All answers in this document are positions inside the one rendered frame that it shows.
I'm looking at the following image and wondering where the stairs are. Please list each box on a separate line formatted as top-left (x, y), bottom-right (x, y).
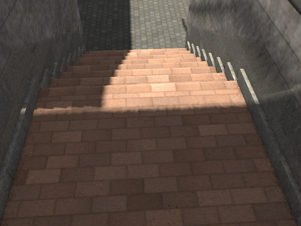
top-left (49, 48), bottom-right (228, 88)

